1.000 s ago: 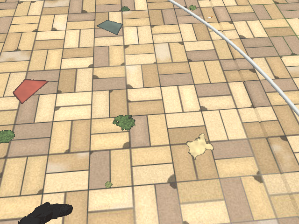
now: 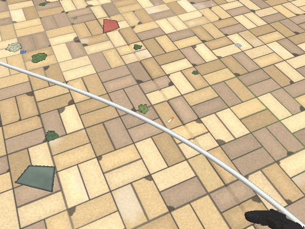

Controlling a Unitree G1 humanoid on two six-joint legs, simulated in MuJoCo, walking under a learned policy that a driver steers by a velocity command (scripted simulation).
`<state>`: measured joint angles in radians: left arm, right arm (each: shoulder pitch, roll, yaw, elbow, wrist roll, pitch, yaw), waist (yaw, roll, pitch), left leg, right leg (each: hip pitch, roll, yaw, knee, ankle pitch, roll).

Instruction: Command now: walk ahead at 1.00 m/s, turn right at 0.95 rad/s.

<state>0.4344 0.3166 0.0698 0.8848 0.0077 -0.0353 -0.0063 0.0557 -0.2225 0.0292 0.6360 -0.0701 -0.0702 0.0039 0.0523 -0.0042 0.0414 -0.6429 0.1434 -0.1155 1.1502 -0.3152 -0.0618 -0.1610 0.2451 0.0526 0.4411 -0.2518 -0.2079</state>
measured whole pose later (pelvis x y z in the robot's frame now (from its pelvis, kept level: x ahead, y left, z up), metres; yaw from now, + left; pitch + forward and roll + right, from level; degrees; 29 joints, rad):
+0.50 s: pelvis +0.44 +0.03 +0.00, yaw -28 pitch +1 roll +3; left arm 0.02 0.36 0.05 0.62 0.03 0.01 -0.08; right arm 0.49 -0.33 -0.06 0.87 -0.03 -0.10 0.00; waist -0.07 -0.06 0.01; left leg 0.03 0.00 0.22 0.29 -0.34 -0.03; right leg -0.79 -0.05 -0.02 1.13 -0.09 -0.10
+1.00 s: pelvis +0.84 -0.22 +0.00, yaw -39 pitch +1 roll -1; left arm 0.49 0.30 0.05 0.92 -0.01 -0.11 -0.01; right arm 0.08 -0.28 0.00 0.68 -0.03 -0.05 0.05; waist 0.07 0.02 0.04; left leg -0.74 0.14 0.03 0.67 0.09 0.04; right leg 0.18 0.15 0.02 0.13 -0.28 -0.14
